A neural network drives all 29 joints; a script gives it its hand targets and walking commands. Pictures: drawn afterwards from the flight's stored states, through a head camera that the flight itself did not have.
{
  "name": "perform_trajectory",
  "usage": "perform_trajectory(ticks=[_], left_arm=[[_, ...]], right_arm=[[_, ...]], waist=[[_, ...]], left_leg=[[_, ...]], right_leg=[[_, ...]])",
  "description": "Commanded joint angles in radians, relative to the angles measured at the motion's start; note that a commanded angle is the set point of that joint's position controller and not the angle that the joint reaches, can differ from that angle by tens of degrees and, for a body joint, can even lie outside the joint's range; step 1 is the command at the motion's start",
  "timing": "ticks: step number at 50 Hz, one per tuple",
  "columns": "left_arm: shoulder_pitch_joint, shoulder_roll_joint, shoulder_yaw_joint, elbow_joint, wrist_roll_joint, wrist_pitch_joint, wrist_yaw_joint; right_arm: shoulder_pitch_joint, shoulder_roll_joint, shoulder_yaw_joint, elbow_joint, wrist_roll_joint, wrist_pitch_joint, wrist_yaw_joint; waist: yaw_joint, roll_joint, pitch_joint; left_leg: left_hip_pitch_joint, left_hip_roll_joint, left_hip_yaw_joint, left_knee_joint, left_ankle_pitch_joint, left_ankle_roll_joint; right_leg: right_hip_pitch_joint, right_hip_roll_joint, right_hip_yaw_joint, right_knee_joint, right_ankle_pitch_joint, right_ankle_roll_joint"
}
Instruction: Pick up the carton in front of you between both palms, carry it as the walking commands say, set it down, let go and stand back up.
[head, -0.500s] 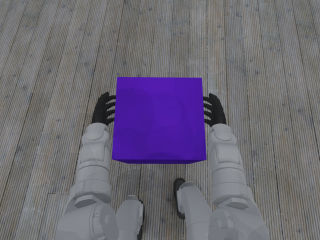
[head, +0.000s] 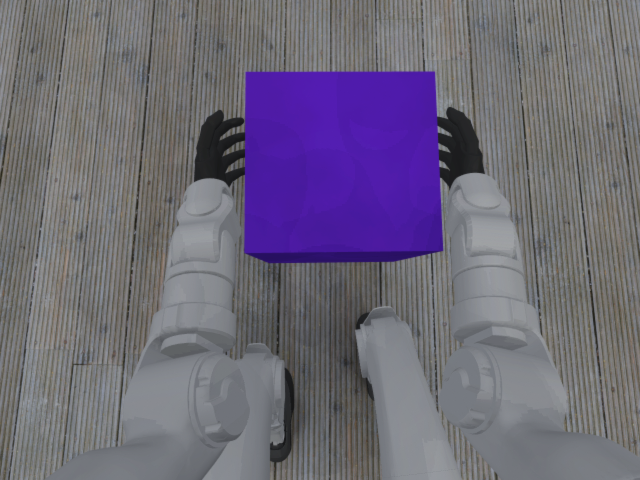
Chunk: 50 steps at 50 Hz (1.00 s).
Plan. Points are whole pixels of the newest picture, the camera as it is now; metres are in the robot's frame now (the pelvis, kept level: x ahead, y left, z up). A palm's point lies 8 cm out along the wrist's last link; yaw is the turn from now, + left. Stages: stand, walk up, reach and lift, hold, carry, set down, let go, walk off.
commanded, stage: set down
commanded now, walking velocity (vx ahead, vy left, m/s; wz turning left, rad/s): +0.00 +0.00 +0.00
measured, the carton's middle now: (335, 187) +0.46 -0.08 -0.16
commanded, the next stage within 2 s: none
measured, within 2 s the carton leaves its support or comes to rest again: rests again in 1.40 s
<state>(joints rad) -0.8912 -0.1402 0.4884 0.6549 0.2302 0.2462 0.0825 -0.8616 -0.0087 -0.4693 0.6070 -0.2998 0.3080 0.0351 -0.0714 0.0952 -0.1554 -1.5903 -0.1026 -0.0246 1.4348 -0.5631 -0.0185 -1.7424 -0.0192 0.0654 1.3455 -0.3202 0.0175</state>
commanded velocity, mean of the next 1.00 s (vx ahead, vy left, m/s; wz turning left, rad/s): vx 0.00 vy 0.00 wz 0.00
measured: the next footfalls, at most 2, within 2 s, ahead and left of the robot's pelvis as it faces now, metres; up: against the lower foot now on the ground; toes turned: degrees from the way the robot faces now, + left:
none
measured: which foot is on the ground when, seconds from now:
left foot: down 0.00-1.00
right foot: down 0.00-1.00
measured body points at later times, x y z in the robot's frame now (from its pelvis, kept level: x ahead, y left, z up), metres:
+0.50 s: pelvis -0.03 -0.01 -0.12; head +0.30 -0.08 +0.19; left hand +0.51 +0.02 -0.24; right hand +0.47 -0.28 -0.25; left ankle +0.04 +0.12 -0.56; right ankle +0.12 -0.13 -0.56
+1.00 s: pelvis -0.04 -0.01 -0.19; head +0.34 -0.08 +0.04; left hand +0.53 +0.00 -0.37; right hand +0.49 -0.30 -0.37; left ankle +0.04 +0.12 -0.56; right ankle +0.12 -0.13 -0.56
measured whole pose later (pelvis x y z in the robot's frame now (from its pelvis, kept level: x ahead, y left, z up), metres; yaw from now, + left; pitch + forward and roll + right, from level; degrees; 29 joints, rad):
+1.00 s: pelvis -0.04 -0.01 -0.19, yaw +5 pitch +39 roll +5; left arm -1.47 0.11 0.24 0.87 -0.02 0.24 0.23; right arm -1.44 -0.35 -0.36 0.86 -0.08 0.30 0.03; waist -0.18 0.10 0.37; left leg -2.10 -0.18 -0.03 2.11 -0.70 -0.09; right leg -2.28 -0.05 0.06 2.00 -0.40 -0.02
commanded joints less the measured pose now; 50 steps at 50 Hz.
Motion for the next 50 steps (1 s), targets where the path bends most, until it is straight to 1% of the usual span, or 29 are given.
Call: perform_trajectory(ticks=[1,8,14,21,27,33,41,43,46,48,50], left_arm=[[-0.582,-0.863,-0.502,0.070,-0.107,-0.022,-0.200],[-0.695,-0.841,-0.555,0.023,-0.154,-0.032,-0.151],[-0.792,-0.806,-0.562,0.010,-0.174,-0.021,-0.126],[-0.893,-0.746,-0.519,0.051,-0.178,-0.013,-0.117],[-0.978,-0.691,-0.495,0.085,-0.195,-0.015,-0.119],[-1.069,-0.638,-0.510,0.101,-0.237,-0.023,-0.119],[-1.199,-0.571,-0.559,0.102,-0.316,-0.033,-0.112],[-1.222,-0.565,-0.574,0.091,-0.323,-0.034,-0.108],[-1.251,-0.587,-0.622,0.058,-0.350,-0.041,-0.107],[-1.255,-0.598,-0.643,0.047,-0.363,-0.044,-0.110],[-1.238,-0.603,-0.641,0.060,-0.362,-0.044,-0.115]], right_arm=[[-0.544,0.825,0.488,0.061,0.123,-0.031,0.230],[-0.640,0.763,0.493,0.042,0.167,-0.035,0.224],[-0.725,0.715,0.483,0.046,0.191,-0.022,0.221],[-0.823,0.660,0.451,0.083,0.191,-0.010,0.224],[-0.903,0.606,0.433,0.111,0.195,-0.010,0.228],[-0.989,0.546,0.437,0.129,0.225,-0.019,0.232],[-1.107,0.462,0.461,0.144,0.289,-0.031,0.238],[-1.162,0.447,0.465,0.109,0.318,-0.040,0.245],[-1.168,0.431,0.465,0.111,0.343,-0.047,0.251],[-1.147,0.440,0.464,0.131,0.353,-0.046,0.254],[-1.118,0.450,0.456,0.167,0.352,-0.044,0.261]], waist=[[-0.060,-0.091,-0.869],[-0.099,-0.083,-1.002],[-0.120,-0.077,-1.027],[-0.129,-0.089,-0.978],[-0.140,-0.102,-0.939],[-0.161,-0.101,-0.911],[-0.194,-0.089,-0.881],[-0.210,-0.050,-0.865],[-0.239,-0.007,-0.867],[-0.244,0.006,-0.864],[-0.242,0.018,-0.826]], left_leg=[[-0.022,-0.122,0.044,-0.143,0.173,-0.029],[-0.081,-0.144,0.068,-0.014,0.182,-0.043],[-0.146,-0.156,0.091,0.078,0.141,-0.043],[-0.253,-0.159,0.108,0.172,0.076,-0.031],[-0.331,-0.159,0.120,0.252,0.043,-0.020],[-0.372,-0.156,0.131,0.332,0.025,-0.015],[-0.384,-0.148,0.141,0.432,0.016,-0.012],[-0.331,-0.143,0.143,0.449,0.031,-0.010],[-0.341,-0.145,0.149,0.479,0.070,-0.019],[-0.349,-0.146,0.149,0.487,0.081,-0.020],[-0.368,-0.146,0.144,0.491,0.082,-0.019]], right_leg=[[0.819,0.134,-0.090,0.031,0.280,-0.005],[0.752,0.136,-0.107,0.143,0.329,0.007],[0.697,0.134,-0.114,0.215,0.299,0.018],[0.628,0.125,-0.114,0.287,0.238,0.024],[0.596,0.114,-0.115,0.352,0.218,0.023],[0.593,0.098,-0.117,0.425,0.228,0.020],[0.606,0.075,-0.118,0.523,0.268,0.015],[0.527,0.075,-0.121,0.529,0.265,0.015],[0.569,0.073,-0.105,0.558,0.349,0.000],[0.590,0.071,-0.099,0.571,0.382,-0.006],[0.566,0.068,-0.095,0.579,0.384,-0.011]])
